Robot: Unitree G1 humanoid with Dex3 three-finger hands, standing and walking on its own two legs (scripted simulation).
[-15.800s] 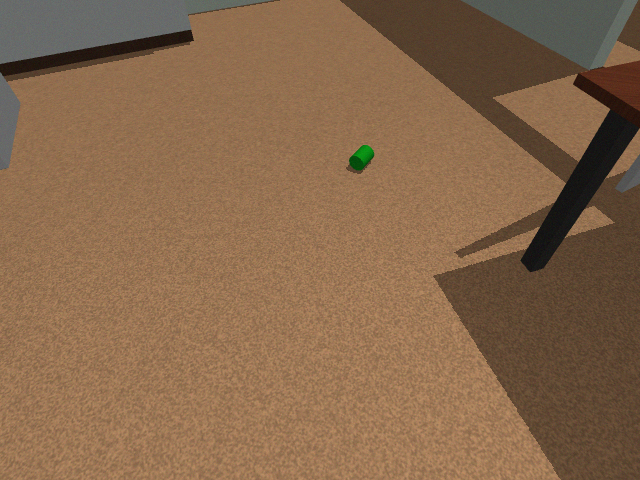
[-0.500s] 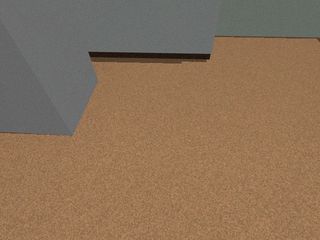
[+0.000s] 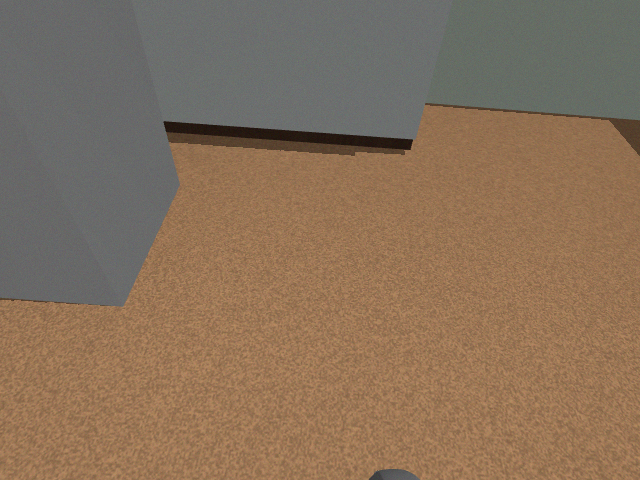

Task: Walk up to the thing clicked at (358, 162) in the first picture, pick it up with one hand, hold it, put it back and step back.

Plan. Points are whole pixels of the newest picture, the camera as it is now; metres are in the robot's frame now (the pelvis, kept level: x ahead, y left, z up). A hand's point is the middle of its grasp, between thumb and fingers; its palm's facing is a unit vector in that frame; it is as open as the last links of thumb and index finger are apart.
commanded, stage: walk up
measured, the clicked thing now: out of the picture -0.01 -0.93 -0.73
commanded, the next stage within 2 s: none
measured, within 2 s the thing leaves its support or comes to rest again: neither
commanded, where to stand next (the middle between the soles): +1.19 -0.05 m, yaw +1 degrees
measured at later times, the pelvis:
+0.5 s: pelvis +0.28 -0.06 +0.00, yaw -1 degrees
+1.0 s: pelvis +0.53 -0.03 +0.00, yaw +0 degrees
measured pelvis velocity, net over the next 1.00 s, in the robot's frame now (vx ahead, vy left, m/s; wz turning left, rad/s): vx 0.53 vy -0.03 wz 0.00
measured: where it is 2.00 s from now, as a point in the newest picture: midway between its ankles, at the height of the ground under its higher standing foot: (328, 288)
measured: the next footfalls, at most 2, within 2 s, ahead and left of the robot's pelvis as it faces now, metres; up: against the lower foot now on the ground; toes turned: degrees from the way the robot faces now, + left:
right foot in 0.30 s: +0.34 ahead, -0.16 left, +0.00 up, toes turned -6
left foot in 0.76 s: +0.59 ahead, +0.08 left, +0.00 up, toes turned +6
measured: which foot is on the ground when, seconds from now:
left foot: down 0.00-0.34, up 0.36-0.74, down 0.76-1.00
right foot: up 0.00-0.28, down 0.30-0.80, up 0.82-1.00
